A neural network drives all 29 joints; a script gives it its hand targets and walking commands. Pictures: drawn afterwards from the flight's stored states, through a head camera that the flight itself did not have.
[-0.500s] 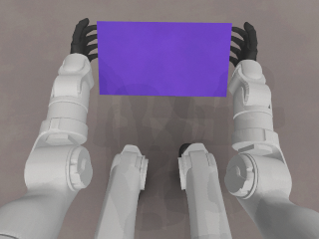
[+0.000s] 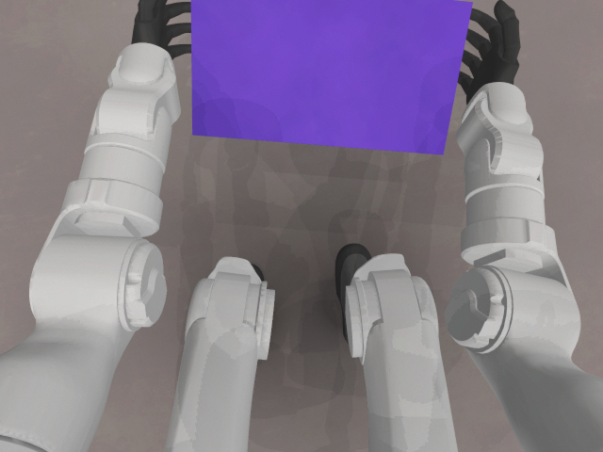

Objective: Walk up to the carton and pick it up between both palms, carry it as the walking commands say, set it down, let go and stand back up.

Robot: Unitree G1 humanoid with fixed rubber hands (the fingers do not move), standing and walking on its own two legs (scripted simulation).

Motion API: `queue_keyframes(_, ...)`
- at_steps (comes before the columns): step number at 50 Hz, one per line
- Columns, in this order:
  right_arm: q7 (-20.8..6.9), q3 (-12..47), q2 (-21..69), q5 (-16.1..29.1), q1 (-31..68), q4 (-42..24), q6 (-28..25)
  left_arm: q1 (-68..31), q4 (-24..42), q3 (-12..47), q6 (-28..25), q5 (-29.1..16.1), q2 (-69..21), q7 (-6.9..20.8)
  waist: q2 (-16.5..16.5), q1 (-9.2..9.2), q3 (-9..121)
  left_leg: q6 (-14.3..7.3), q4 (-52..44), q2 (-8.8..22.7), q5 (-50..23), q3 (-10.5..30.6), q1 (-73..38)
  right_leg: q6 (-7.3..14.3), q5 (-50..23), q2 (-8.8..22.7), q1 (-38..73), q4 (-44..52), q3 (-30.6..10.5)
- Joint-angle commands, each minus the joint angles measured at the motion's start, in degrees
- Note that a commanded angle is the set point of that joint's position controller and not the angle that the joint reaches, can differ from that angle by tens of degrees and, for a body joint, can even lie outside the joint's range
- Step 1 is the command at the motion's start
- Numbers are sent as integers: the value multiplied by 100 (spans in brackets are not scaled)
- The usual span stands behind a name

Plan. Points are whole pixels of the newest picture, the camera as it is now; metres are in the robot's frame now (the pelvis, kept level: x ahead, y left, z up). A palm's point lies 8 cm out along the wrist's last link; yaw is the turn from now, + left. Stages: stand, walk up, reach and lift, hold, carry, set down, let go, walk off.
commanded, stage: set down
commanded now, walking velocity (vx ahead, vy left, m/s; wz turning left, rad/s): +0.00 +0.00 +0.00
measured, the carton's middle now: (320, 79) +0.53 -0.03 -0.23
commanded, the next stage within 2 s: none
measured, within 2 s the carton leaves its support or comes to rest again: rests again in 1.60 s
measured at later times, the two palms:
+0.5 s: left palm (173, 62) +0.54 +0.15 -0.20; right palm (474, 87) +0.51 -0.22 -0.19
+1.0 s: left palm (172, 66) +0.54 +0.15 -0.22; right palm (464, 91) +0.51 -0.22 -0.21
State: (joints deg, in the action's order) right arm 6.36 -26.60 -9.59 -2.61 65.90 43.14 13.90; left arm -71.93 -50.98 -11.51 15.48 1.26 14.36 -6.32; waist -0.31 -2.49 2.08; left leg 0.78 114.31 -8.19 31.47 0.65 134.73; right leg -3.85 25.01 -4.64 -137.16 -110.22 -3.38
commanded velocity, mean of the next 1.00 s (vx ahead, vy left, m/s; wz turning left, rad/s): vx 0.00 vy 0.00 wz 0.00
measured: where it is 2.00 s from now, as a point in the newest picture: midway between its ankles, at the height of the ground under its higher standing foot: (300, 323)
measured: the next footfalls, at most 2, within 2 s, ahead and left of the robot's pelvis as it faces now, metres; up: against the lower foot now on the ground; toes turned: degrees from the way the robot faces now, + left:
none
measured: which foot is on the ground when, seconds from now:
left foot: down 0.00-1.00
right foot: down 0.00-1.00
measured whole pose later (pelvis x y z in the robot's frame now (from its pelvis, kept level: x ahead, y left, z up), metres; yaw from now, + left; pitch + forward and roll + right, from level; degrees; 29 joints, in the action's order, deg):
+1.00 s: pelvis +0.01 +0.00 -0.05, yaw +1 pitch +41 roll -2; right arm 4.6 -21.7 -14.3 2.1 73.3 57.9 8.7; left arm -78.3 -64.2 -1.5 9.5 -8.8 20.8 -5.9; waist -0.4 -4.5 -12.3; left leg -1.9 127.2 -4.9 35.9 -1.4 132.3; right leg -2.1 30.2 -1.3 -134.0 -123.1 -0.4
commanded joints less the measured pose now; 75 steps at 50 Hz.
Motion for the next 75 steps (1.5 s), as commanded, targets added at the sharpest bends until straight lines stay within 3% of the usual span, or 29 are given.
queue_keyframes(1, -1877, 2823, 4364, 667, 3587, -224, -28, -3133, 584, 1649, -313, -555, -4859, 1661, -306, 249, 6165, -41, -1065, 181, -1500, -350, -3535, 258, -1027, 90, 3750, 230, 812)
queue_keyframes(6, -1830, 2684, 4438, 667, 3421, -78, -131, -3438, 851, 1758, -544, -702, -4556, 1675, -185, -62, 5485, -35, -669, 190, -1877, -348, -2819, 245, -1675, -49, 3710, 83, 661)
queue_keyframes(7, -1743, 2657, 4061, 542, 3348, -230, -204, -3557, 982, 2016, -529, -916, -5002, 1715, -321, -539, 5743, 61, -533, 178, -2086, -289, -2884, 326, -1900, -10, 3963, 27, 660)
queue_keyframes(8, -1717, 2558, 4207, 560, 3264, 323, -204, -3748, 1075, 1957, -618, -884, -4647, 1723, -356, -214, 5447, 49, -514, 154, -1814, -353, -2551, 335, -1771, -15, 3899, -31, 565)
queue_keyframes(12, -1619, 2706, 4086, 685, 3438, -79, -390, -3530, 984, 2209, -742, -1048, -4646, 1650, -472, -348, 5345, 15, -474, 164, -2325, -128, -3031, 293, -2085, -26, 3562, -322, 704)
queue_keyframes(14, -1513, 2844, 3733, 812, 3879, -326, -517, -3259, 650, 1962, -744, -970, -4451, 1623, -564, 26, 5224, 60, -189, 196, -2322, -283, -2755, 355, -2156, 7, 3869, -308, 536)
queue_keyframes(15, -1546, 2966, 4049, 921, 3762, -642, -537, -3389, 1017, 2265, -847, -1230, -4674, 1585, -499, -248, 5629, -71, -183, 125, -2383, -210, -3085, 381, -2190, -74, 3907, -374, 554)
queue_keyframes(17, -1500, 2994, 4095, 941, 3635, -258, -540, -3142, 664, 2025, -845, -993, -4422, 1499, -342, 109, 5429, -42, -155, 169, -2619, -249, -2855, 314, -2501, -29, 4114, -481, 496)
queue_keyframes(18, -1525, 2908, 3983, 1044, 3391, -284, -573, -3405, 891, 2445, -872, -1228, -4608, 1507, -664, -256, 5635, 13, -112, 196, -2737, -161, -3324, 365, -2445, -38, 3855, -487, 569)
queue_keyframes(19, -1494, 2979, 4008, 997, 3455, -245, -546, -3556, 834, 2089, -919, -1195, -4257, 1484, -311, -41, 5528, -9, 50, 174, -2342, -304, -2907, 346, -2297, -50, 4103, -402, 464)
queue_keyframes(21, -1469, 2972, 4157, 865, 3433, -86, -478, -3814, 1231, 2248, -1000, -1329, -4043, 1516, 314, -400, 5647, -109, 27, 207, -2260, -121, -2600, 286, -2576, -65, 4590, -567, 538)
queue_keyframes(25, -1532, 3025, 4070, 1171, 3843, -167, -546, -3490, 738, 2130, -928, -1027, -4030, 1441, -516, 290, 4968, -103, -91, 188, -2092, -248, -2911, 306, -1882, -90, 3530, -528, 512)
queue_keyframes(26, -1526, 2998, 3909, 1158, 3890, -366, -617, -3370, 574, 2239, -847, -1037, -4276, 1472, -807, 47, 4645, -113, -49, 225, -2262, -128, -2796, 386, -2081, -110, 3307, -577, 461)
queue_keyframes(27, -1564, 3022, 4176, 1229, 3781, 136, -521, -3658, 779, 2062, -941, -984, -3947, 1395, -677, 524, 4937, -91, -63, 222, -2024, -228, -2986, 364, -1839, -33, 3671, -672, 385)
queue_keyframes(30, -1478, 3072, 3887, 1155, 4317, -84, -551, -3704, 677, 1836, -946, -1065, -3731, 1465, -20, 283, 4538, -185, 30, 279, -1532, -230, -2275, 342, -1474, -47, 3835, -581, 382)
queue_keyframes(31, -1521, 2749, 4013, 980, 3770, 616, -468, -4272, 788, 1993, -945, -1123, -3684, 1493, 23, -68, 4420, -180, -13, 300, -1351, -148, -2291, 343, -1481, -5, 3779, -602, 490)
queue_keyframes(35, -1446, 2562, 3806, 930, 3993, 537, -520, -4154, 477, 1941, -894, -1266, -3774, 1578, -116, -273, 4230, -181, 30, 293, -1015, -141, -2172, 383, -1168, -5, 3785, -634, 528)
queue_keyframes(39, -1515, 2283, 3812, 936, 3957, 634, -603, -4152, 482, 2220, -916, -1307, -4115, 1558, -1132, -168, 4265, -55, -79, 284, -1549, -71, -3050, 498, -1299, 59, 3013, -683, 515)
queue_keyframes(43, -1524, 2284, 3663, 698, 3863, 628, -579, -4110, 408, 2024, -938, -1472, -4210, 1628, -227, -773, 4206, -124, 72, 254, -1561, 64, -2920, 460, -1209, 79, 3279, -791, 719)
queue_keyframes(50, -1680, 2536, 3601, 1127, 4045, 291, -702, -3909, 300, 2229, -1014, -1381, -4205, 1375, -1010, -213, 4630, -91, 179, 258, -2307, 88, -3808, 480, -1637, 42, 2912, -976, 620)
queue_keyframes(53, -1706, 2774, 3827, 1129, 4056, 287, -721, -3928, 359, 1845, -1143, -1252, -3833, 1366, -31, -150, 4244, -239, 223, 221, -2241, 114, -3010, 322, -1938, 25, 3222, -979, 620)
queue_keyframes(54, -1688, 2701, 3889, 1199, 4100, 245, -763, -3863, 211, 1937, -1086, -1183, -3871, 1375, -520, 117, 4021, -167, 284, 274, -2397, -58, -2824, 410, -2084, 0, 3108, -880, 429)
queue_keyframes(59, -1568, 2957, 3979, 1512, 4447, 93, -835, -3488, -145, 1828, -1080, -941, -3714, 1425, -267, 445, 4510, -224, 412, 284, -2168, -171, -2845, 272, -2190, -33, 3726, -997, 414)
queue_keyframes(61, -1534, 2738, 3965, 1327, 3728, 596, -800, -3682, 85, 1990, -1128, -1118, -3865, 1478, -349, -93, 4367, -215, 393, 280, -2011, -83, -2854, 334, -2007, -43, 3567, -923, 446)
queue_keyframes(62, -1502, 2818, 3830, 1316, 3796, 772, -791, -3545, -68, 1734, -1099, -998, -3750, 1457, -98, 200, 3806, -238, 357, 321, -1830, -94, -2372, 321, -1775, 1, 3362, -864, 355)
queue_keyframes(63, -1487, 2619, 3694, 1296, 4255, 360, -849, -3683, 6, 1998, -1093, -1141, -3843, 1535, -710, -85, 3974, -223, 490, 300, -1910, -130, -2607, 398, -1766, -29, 3155, -861, 315)
queue_keyframes(64, -1475, 2563, 3807, 1123, 3902, 906, -738, -4050, 170, 1876, -1088, -1157, -3577, 1568, -242, -29, 3895, -202, 439, 341, -1564, -129, -2095, 378, -1820, 8, 3590, -777, 252)
queue_keyframes(69, -1405, 2092, 3267, 849, 3540, 1343, -737, -3764, -292, 1867, -1008, -1191, -3652, 1602, -635, -522, 3161, -226, 83, 338, -1075, 43, -2393, 510, -923, 94, 2856, -810, 487)
queue_keyframes(75, -1478, 2357, 3260, 977, 4339, 855, -845, -3695, -467, 1799, -1006, -1131, -3608, 1602, -415, -161, 3156, -230, 231, 320, -1420, 55, -2299, 455, -1189, 113, 2822, -978, 557)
